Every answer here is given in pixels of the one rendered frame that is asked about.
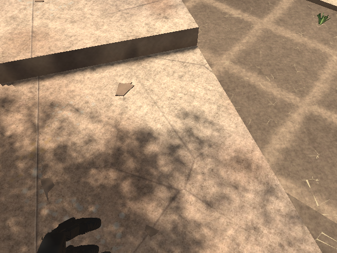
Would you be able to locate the left robot hand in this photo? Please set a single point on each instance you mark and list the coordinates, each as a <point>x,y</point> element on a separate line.
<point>55,241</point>

